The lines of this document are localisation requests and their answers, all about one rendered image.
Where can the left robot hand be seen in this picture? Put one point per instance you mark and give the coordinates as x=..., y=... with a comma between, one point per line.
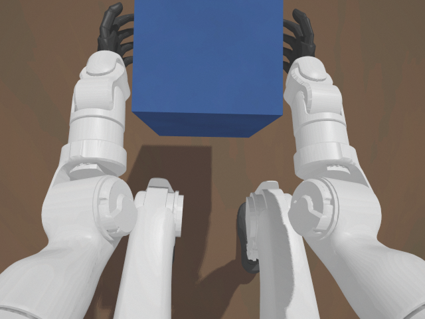
x=110, y=38

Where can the robot right upper arm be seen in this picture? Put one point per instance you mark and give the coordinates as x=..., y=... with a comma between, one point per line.
x=340, y=221

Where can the robot left upper arm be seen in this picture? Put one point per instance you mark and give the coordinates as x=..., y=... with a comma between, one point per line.
x=84, y=221

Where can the left robot thigh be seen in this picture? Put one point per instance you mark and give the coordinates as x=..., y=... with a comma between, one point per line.
x=145, y=287

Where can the robot right shin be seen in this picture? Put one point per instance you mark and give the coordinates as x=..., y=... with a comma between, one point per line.
x=251, y=246

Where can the left robot forearm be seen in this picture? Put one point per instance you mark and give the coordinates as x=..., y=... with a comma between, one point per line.
x=97, y=122

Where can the right robot hand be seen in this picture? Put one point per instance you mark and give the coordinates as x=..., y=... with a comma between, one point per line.
x=302, y=44

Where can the carton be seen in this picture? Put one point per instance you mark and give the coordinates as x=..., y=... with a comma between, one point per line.
x=207, y=68

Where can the right robot forearm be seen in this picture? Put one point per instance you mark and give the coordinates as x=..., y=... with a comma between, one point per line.
x=320, y=130

